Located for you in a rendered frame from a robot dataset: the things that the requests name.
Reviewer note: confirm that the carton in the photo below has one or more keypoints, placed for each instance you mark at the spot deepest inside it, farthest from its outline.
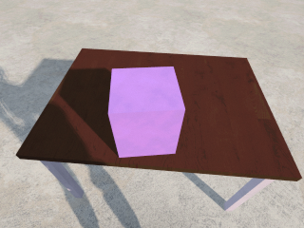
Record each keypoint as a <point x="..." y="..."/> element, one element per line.
<point x="145" y="110"/>

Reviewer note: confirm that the table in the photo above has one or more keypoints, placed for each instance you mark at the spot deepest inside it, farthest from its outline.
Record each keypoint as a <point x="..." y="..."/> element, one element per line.
<point x="228" y="128"/>

